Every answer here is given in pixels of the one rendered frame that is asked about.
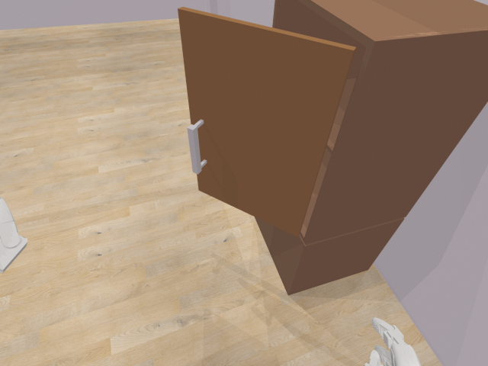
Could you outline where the handle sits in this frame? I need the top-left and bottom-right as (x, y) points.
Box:
(187, 119), (207, 174)

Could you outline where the robot right hand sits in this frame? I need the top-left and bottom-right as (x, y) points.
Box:
(364, 317), (421, 366)

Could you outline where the robot left hand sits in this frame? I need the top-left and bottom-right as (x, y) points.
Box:
(0, 197), (27, 273)

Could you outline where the cupboard door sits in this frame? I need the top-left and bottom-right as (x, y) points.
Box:
(178, 7), (356, 237)

